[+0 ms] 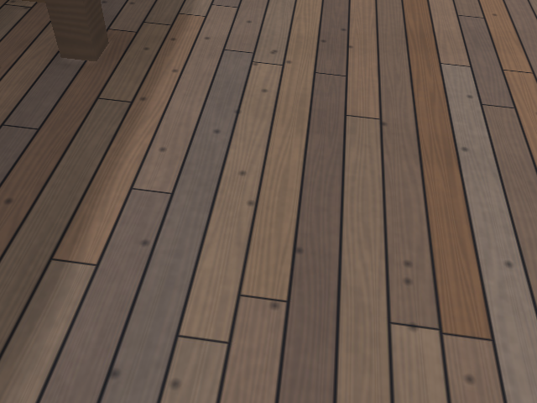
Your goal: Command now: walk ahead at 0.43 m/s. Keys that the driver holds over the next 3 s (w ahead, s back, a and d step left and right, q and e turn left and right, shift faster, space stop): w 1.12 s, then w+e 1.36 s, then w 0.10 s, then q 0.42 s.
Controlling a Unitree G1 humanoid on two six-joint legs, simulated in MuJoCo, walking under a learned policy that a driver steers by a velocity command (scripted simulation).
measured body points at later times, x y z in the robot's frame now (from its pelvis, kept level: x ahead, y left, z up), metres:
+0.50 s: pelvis +0.27 -0.06 -0.01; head +0.30 -0.06 +0.44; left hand +0.35 +0.21 -0.13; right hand +0.35 -0.33 -0.14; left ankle +0.24 +0.09 -0.66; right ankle +0.32 -0.13 -0.75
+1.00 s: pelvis +0.56 +0.01 -0.01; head +0.59 +0.02 +0.44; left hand +0.60 +0.28 -0.15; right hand +0.68 -0.26 -0.12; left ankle +0.62 +0.10 -0.75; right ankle +0.48 -0.14 -0.66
